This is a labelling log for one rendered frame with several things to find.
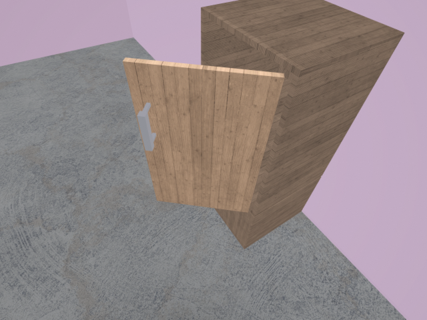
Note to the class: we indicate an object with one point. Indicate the handle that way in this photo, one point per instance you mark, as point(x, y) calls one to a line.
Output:
point(147, 136)

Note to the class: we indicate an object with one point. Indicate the cupboard door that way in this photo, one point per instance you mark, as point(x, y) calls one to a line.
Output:
point(212, 125)

